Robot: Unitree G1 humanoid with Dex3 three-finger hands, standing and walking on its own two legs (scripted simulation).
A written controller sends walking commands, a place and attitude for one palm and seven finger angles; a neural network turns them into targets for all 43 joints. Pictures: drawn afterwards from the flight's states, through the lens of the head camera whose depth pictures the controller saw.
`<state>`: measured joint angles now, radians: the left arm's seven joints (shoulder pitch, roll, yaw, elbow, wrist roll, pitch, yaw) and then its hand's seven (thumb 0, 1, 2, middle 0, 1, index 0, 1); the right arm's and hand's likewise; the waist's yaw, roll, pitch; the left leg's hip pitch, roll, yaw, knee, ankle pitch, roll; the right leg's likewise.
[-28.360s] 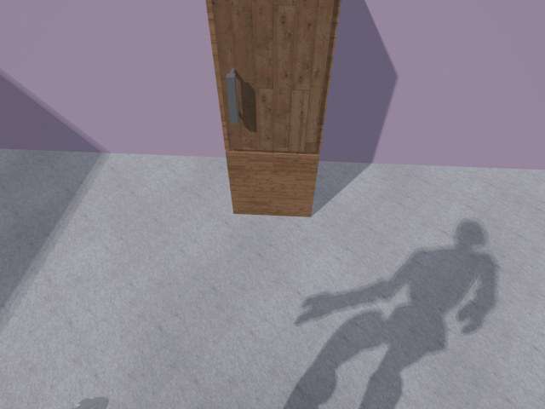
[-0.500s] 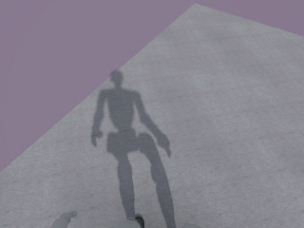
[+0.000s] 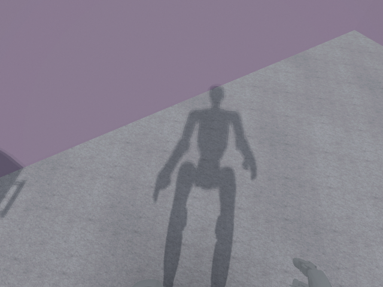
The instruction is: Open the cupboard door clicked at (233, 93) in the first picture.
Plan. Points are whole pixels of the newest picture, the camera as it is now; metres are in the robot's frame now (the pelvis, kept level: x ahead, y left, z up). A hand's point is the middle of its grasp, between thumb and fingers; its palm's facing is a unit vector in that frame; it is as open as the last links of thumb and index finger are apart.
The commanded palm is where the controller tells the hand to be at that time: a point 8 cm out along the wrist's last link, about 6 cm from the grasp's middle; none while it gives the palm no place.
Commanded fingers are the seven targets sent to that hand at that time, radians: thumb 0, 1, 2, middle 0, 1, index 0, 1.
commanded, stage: turn to face it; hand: left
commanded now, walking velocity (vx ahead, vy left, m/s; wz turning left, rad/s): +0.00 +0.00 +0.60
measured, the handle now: out of the picture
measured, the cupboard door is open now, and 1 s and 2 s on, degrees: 55 55 55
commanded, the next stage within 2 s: none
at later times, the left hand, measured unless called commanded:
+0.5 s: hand out of the picture +0.07 +0.16 -0.13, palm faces +0.26 -0.92 -0.28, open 7.4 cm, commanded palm none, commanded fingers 0.00 0.90 0.90 -0.20 -0.30 -0.20 -0.30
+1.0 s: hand out of the picture -0.01 +0.20 -0.15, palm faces +0.57 -0.78 -0.26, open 7.4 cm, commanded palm none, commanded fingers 0.00 0.90 0.90 -0.20 -0.30 -0.20 -0.30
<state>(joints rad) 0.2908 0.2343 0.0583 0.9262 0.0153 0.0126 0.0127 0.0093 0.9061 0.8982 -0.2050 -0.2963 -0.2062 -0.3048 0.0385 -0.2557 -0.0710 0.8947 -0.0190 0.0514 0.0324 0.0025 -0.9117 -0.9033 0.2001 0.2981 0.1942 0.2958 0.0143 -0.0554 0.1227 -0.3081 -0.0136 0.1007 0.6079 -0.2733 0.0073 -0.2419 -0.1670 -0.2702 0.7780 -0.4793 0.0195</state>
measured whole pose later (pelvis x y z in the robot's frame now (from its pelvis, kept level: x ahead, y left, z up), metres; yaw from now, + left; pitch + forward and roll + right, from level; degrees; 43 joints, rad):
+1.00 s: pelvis +0.04 -0.03 +0.02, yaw +34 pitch +2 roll -1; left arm 0.15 0.27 0.08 0.90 0.02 0.05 0.01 0.01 0.91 0.90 -0.20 -0.30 -0.20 -0.30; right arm 0.14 -0.22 -0.05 0.91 -0.02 0.02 0.00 0.00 -0.91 -0.90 0.20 0.30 0.20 0.30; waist 0.01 -0.03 0.11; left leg -0.27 -0.03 -0.01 0.49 -0.26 0.05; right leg -0.52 -0.10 -0.01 1.10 -0.39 0.10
